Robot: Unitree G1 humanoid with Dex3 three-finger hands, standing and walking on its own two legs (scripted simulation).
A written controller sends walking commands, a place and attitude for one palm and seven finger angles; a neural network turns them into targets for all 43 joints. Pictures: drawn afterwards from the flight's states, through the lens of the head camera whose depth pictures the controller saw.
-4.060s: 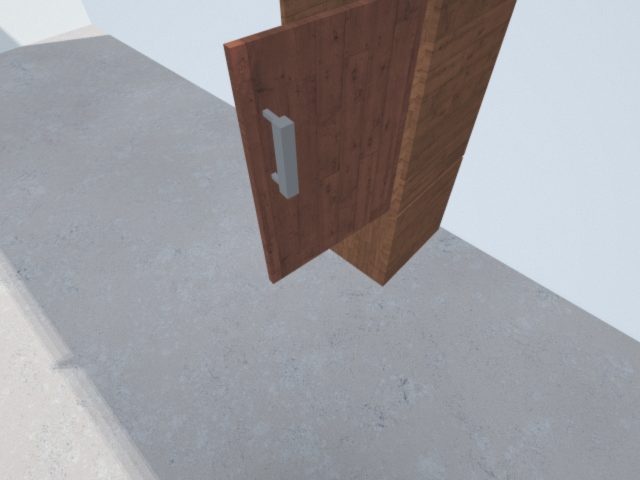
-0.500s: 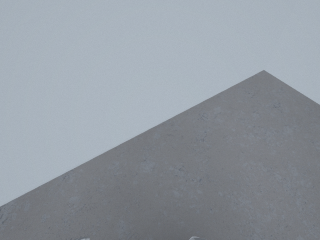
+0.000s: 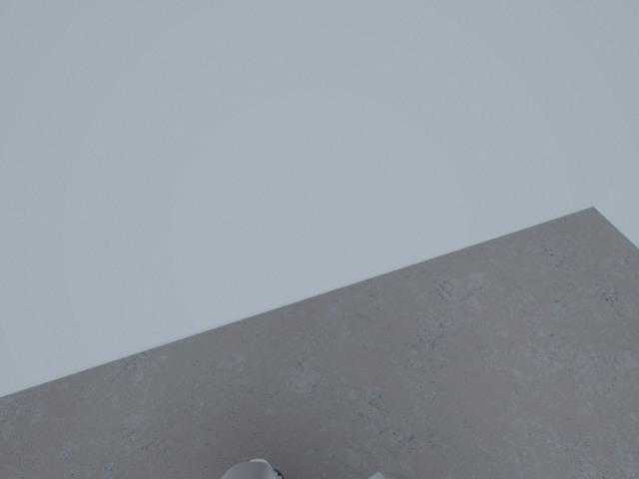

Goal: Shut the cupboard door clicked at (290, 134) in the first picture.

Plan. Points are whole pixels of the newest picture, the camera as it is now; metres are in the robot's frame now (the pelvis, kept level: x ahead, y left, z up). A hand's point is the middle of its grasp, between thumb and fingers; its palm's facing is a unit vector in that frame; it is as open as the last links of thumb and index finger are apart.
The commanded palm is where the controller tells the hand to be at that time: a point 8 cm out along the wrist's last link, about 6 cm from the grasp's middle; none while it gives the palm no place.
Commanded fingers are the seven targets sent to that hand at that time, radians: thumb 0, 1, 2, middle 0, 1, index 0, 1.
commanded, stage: turn to face it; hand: left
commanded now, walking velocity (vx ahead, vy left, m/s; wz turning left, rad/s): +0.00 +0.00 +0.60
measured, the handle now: out of the picture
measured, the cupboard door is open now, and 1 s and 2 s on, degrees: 81 81 81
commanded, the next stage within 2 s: none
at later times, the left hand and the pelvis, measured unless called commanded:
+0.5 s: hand out of the picture +0.06 +0.15 -0.16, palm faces +0.32 -0.92 -0.22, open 7.4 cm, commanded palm none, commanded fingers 0.00 0.90 0.90 -0.20 -0.30 -0.20 -0.30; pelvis +0.06 -0.05 +0.01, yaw +20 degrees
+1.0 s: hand out of the picture +0.05 +0.13 -0.14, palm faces +0.58 -0.76 -0.28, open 7.4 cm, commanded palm none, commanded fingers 0.00 0.90 0.90 -0.20 -0.30 -0.20 -0.30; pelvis +0.11 -0.08 +0.01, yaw +38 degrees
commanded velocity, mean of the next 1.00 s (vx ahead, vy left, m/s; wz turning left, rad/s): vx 0.00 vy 0.00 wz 0.60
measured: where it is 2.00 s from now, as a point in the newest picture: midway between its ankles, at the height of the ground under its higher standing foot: outside the picture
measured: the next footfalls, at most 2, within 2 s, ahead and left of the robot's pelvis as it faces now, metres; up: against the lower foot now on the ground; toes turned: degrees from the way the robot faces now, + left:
right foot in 0.22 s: +0.10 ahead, -0.18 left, +0.00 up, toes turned +6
left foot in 0.54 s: +0.08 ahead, +0.08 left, +0.00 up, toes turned +27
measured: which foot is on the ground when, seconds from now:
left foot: down 0.00-0.22, up 0.24-0.52, down 0.54-0.84, up 0.86-1.00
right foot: up 0.00-0.20, down 0.22-0.54, up 0.56-0.82, down 0.84-1.00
